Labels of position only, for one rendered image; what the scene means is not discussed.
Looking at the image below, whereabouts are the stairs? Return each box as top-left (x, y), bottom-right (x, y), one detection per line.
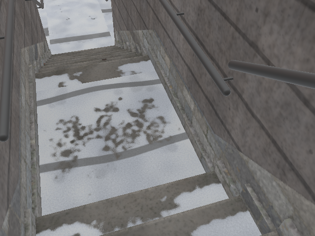
top-left (38, 45), bottom-right (143, 73)
top-left (35, 170), bottom-right (280, 236)

